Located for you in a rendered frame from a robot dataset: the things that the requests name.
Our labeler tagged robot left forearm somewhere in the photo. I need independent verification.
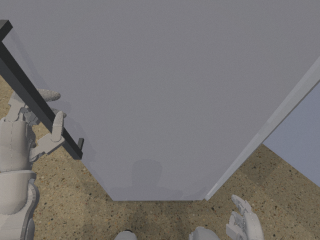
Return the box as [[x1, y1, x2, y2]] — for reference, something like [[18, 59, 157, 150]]
[[0, 170, 40, 240]]

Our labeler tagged left robot hand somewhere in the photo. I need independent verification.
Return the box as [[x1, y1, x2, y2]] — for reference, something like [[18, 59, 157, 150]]
[[0, 88, 67, 173]]

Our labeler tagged fridge door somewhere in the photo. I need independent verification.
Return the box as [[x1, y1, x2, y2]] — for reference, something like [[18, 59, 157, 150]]
[[0, 0, 320, 201]]

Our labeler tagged right robot hand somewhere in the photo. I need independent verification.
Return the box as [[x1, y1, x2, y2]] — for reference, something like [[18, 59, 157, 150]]
[[226, 194, 265, 240]]

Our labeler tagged robot right thigh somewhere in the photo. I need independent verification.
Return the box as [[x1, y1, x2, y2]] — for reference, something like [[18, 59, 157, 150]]
[[188, 228, 220, 240]]

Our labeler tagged handle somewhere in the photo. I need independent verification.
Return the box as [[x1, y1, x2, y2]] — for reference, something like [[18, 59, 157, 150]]
[[0, 19, 84, 160]]

